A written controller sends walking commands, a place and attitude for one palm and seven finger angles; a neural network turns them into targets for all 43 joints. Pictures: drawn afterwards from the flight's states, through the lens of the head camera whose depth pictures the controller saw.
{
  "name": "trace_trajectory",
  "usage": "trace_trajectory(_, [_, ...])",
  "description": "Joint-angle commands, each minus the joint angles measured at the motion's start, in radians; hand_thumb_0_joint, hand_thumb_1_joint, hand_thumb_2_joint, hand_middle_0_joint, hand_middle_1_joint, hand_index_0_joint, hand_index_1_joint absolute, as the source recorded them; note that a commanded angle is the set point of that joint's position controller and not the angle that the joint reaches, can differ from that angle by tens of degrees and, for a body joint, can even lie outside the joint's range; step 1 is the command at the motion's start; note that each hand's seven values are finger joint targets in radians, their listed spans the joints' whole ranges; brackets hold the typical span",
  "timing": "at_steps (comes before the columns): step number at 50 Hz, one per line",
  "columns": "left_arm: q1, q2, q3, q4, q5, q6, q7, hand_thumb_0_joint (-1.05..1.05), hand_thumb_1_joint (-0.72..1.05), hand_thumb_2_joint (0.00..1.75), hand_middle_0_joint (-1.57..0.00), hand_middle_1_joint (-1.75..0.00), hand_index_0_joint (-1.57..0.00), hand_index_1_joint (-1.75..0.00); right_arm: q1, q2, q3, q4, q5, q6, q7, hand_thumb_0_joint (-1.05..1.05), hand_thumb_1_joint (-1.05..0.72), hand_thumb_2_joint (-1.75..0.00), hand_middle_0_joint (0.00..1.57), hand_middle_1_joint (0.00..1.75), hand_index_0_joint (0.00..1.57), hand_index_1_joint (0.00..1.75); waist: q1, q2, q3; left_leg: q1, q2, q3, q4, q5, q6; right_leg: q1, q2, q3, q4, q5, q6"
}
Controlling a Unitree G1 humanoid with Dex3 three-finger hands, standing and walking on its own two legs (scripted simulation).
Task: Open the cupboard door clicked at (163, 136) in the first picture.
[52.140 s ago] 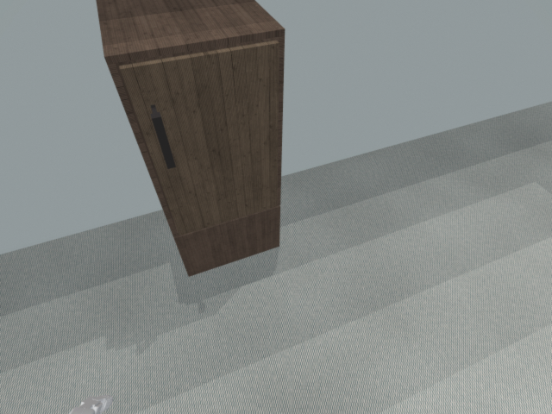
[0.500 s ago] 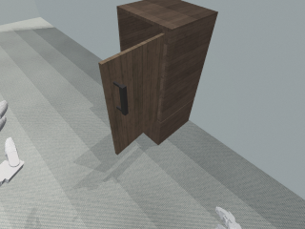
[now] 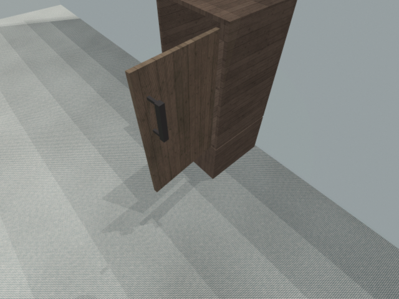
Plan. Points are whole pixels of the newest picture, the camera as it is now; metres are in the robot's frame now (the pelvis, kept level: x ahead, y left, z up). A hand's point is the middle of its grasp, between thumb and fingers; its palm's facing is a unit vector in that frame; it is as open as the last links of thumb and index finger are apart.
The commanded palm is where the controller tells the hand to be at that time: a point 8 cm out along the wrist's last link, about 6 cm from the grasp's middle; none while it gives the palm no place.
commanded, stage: let the arm hang, fingers relaxed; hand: left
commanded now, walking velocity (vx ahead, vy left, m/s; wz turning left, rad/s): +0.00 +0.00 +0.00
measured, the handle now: (157, 119) +0.61 +0.16 -0.04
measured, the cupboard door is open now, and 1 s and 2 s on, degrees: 95 95 95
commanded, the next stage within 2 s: look to check the result in 0.60 s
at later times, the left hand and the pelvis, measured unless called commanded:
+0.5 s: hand out of the picture -0.03 +0.14 -0.17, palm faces +0.04 -0.99 -0.15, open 7.4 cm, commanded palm none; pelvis +0.00 +0.00 +0.00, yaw -1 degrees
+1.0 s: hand out of the picture -0.02 +0.15 -0.17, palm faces +0.03 -0.98 -0.19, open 7.4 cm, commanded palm none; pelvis +0.01 -0.01 +0.00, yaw -1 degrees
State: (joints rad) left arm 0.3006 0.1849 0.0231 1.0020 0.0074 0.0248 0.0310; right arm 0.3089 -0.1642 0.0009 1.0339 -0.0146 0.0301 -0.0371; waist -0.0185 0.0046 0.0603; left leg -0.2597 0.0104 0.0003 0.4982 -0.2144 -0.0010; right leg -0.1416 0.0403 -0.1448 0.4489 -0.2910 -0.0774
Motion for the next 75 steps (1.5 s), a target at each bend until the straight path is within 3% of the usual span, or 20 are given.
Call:
trace_trajectory(1, [0.023,0.076,0.011,0.011,-0.002,-0.033,0.003,0.00,0.90,0.90,-0.20,-0.30,-0.20,-0.30,0.037,-0.081,-0.019,-0.012,-0.002,-0.021,-0.004,0.00,-0.90,-0.90,0.20,0.30,0.20,0.30,0.009,-0.012,-0.002,0.045,0.080,-0.059,-0.081,0.157,0.039,-0.010,-0.162,0.152,-0.138,0.199,0.010])
trace_trajectory(4, [0.041,0.069,0.006,0.053,-0.004,-0.033,0.007,0.00,0.90,0.90,-0.20,-0.30,-0.20,-0.30,0.048,-0.067,-0.015,0.020,-0.001,-0.017,-0.004,0.00,-0.90,-0.90,0.20,0.30,0.20,0.30,0.010,-0.047,0.028,0.050,0.076,-0.053,-0.093,0.126,0.040,-0.026,-0.163,0.153,-0.167,0.132,0.015])
trace_trajectory(8, [0.058,0.056,0.000,0.091,-0.004,-0.033,0.011,0.00,0.90,0.90,-0.20,-0.30,-0.20,-0.30,0.053,-0.057,-0.013,0.049,-0.003,-0.011,-0.003,0.00,-0.90,-0.90,0.20,0.30,0.20,0.30,0.009,-0.040,0.063,0.066,0.071,-0.045,-0.097,0.085,0.038,-0.076,-0.162,0.167,-0.202,0.022,0.016])
trace_trajectory(18, [0.095,0.021,-0.002,0.129,-0.006,-0.038,0.015,0.00,0.90,0.90,-0.20,-0.30,-0.20,-0.30,0.076,-0.024,-0.007,0.086,-0.004,-0.017,-0.009,0.00,-0.90,-0.90,0.20,0.30,0.20,0.30,0.013,-0.009,0.070,0.058,0.073,-0.048,-0.117,0.079,0.039,-0.077,-0.152,0.172,-0.198,0.009,0.012])
trace_trajectory(27, [0.113,-0.002,0.001,0.143,-0.007,-0.041,0.015,0.00,0.90,0.90,-0.20,-0.30,-0.20,-0.30,0.094,-0.002,-0.007,0.099,-0.005,-0.025,-0.014,0.00,-0.90,-0.90,0.20,0.30,0.20,0.30,0.014,0.024,0.061,0.050,0.075,-0.047,-0.128,0.105,0.038,-0.052,-0.150,0.171,-0.177,0.070,0.010])
trace_trajectory(48, [0.122,-0.003,0.002,0.142,-0.005,-0.043,0.020,0.00,0.90,0.90,-0.20,-0.30,-0.20,-0.30,0.094,-0.006,-0.010,0.099,-0.004,-0.022,-0.014,0.00,-0.90,-0.90,0.20,0.30,0.20,0.30,0.014,-0.008,0.060,0.072,0.079,-0.040,-0.120,0.124,0.038,-0.054,-0.148,0.172,-0.172,0.115,0.024])
trace_trajectory(63, [0.122,0.006,0.006,0.137,-0.005,-0.044,0.025,0.00,0.90,0.90,-0.20,-0.30,-0.20,-0.30,0.086,-0.009,-0.010,0.101,-0.002,-0.021,-0.017,0.00,-0.90,-0.90,0.20,0.30,0.20,0.30,0.013,-0.017,0.044,0.077,0.076,-0.023,-0.103,0.144,0.033,-0.014,-0.153,0.171,-0.167,0.242,0.055])
trace_trajectory(71, [0.114,0.004,0.005,0.138,-0.007,-0.044,0.022,0.00,0.90,0.90,-0.20,-0.30,-0.20,-0.30,0.080,-0.014,-0.008,0.101,-0.004,-0.023,-0.019,0.00,-0.90,-0.90,0.20,0.30,0.20,0.30,0.013,0.007,0.052,0.088,0.080,-0.028,-0.113,0.160,0.033,-0.017,-0.149,0.175,-0.164,0.241,0.045])
trace_trajectory(75, [0.115,0.007,0.008,0.136,-0.007,-0.044,0.023,0.00,0.90,0.90,-0.20,-0.30,-0.20,-0.30,0.080,-0.019,-0.008,0.101,-0.002,-0.026,-0.021,0.00,-0.90,-0.90,0.20,0.30,0.20,0.30,0.015,-0.022,0.033,0.093,0.080,-0.024,-0.109,0.177,0.033,0.006,-0.151,0.166,-0.155,0.296,0.051])
